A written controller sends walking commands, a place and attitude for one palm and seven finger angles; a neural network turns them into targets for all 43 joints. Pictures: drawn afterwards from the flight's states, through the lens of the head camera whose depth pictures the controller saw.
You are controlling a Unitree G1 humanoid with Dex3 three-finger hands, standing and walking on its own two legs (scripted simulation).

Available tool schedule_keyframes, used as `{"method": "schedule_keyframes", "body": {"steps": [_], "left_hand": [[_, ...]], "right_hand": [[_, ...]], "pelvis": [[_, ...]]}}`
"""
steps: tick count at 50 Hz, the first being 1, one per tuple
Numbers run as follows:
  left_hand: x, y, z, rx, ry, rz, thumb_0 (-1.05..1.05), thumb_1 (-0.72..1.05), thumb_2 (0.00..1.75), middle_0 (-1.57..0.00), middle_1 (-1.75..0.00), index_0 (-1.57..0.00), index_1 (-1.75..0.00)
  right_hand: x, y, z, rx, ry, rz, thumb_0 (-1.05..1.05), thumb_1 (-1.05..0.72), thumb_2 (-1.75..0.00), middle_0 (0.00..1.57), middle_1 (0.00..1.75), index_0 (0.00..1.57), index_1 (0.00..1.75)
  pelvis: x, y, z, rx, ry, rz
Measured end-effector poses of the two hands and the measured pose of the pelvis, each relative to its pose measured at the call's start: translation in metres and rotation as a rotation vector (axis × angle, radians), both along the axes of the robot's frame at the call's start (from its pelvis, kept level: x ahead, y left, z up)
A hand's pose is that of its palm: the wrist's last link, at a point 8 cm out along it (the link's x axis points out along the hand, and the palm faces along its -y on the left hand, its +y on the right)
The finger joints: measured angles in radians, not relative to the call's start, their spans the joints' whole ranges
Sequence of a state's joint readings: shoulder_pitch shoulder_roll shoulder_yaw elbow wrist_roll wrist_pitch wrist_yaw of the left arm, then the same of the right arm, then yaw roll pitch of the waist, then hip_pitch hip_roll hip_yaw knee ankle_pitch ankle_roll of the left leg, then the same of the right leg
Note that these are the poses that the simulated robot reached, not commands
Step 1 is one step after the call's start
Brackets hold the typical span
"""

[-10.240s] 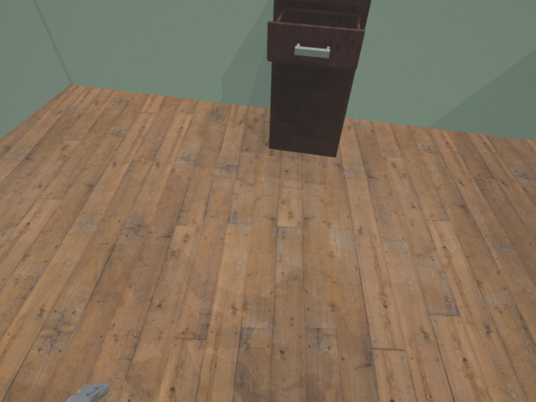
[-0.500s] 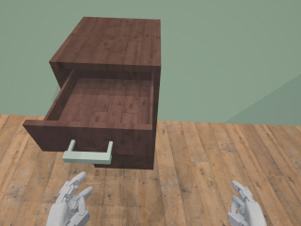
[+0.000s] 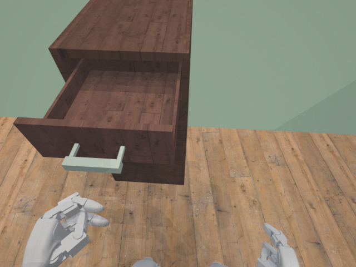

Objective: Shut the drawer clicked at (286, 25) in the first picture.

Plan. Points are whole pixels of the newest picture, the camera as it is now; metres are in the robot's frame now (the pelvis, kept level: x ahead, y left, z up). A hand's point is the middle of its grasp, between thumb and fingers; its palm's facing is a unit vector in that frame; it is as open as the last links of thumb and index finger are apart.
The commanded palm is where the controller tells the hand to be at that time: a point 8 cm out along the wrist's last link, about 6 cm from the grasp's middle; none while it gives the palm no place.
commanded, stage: raise the hand and make a fist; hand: left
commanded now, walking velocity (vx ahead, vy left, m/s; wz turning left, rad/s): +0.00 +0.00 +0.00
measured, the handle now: (96, 156) +0.35 +0.22 +0.04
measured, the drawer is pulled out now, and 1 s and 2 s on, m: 0.26 0.26 0.26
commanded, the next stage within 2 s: bring the fist close to the handle in 1.10 s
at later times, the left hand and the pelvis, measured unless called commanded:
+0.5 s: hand (68, 240) +0.16 +0.18 +0.11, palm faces +0.01 -1.00 -0.05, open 3.1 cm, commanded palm +0.11 +0.24 +0.12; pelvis +0.01 +0.03 +0.02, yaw +1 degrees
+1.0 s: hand (62, 237) +0.16 +0.19 +0.13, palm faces +0.03 -1.00 -0.09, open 3.2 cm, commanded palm +0.10 +0.24 +0.14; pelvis +0.02 +0.03 +0.02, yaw +0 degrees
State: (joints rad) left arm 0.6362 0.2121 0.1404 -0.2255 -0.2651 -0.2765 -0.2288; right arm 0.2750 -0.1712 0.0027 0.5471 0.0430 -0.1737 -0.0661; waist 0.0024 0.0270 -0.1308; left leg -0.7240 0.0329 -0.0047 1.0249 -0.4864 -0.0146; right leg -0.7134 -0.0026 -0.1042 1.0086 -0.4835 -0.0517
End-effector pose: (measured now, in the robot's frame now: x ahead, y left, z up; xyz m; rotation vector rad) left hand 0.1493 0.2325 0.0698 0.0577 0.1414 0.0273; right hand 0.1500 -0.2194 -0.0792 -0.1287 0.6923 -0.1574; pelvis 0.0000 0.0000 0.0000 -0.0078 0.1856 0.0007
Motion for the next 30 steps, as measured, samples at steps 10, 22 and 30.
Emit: {"method": "schedule_keyframes", "body": {"steps": [10,22,30], "left_hand": [[-0.021,0.005,0.016,0.013,-0.055,-0.035,0.01,0.90,0.90,-1.03,-1.20,-1.02,-1.19],[-0.017,0.011,0.041,-0.002,-0.131,0.013,0.01,0.90,0.90,-1.27,-1.46,-1.27,-1.45],[-0.015,0.006,0.052,0.004,-0.102,-0.030,0.01,0.90,0.90,-1.37,-1.56,-1.37,-1.56]], "right_hand": [[0.005,-0.030,0.023,-0.101,-0.071,-0.025,0.01,-0.91,-0.90,0.20,0.30,0.20,0.30],[0.057,0.027,0.058,-0.019,-0.266,0.093,0.01,-0.91,-0.90,0.20,0.30,0.20,0.30],[0.063,0.052,0.063,0.018,-0.272,0.140,0.01,-0.90,-0.90,0.20,0.30,0.20,0.30]], "pelvis": [[0.001,0.008,0.006,-0.009,-0.017,0.007],[0.006,0.022,0.013,-0.022,-0.058,0.014],[0.012,0.029,0.019,-0.024,-0.081,0.012]]}}
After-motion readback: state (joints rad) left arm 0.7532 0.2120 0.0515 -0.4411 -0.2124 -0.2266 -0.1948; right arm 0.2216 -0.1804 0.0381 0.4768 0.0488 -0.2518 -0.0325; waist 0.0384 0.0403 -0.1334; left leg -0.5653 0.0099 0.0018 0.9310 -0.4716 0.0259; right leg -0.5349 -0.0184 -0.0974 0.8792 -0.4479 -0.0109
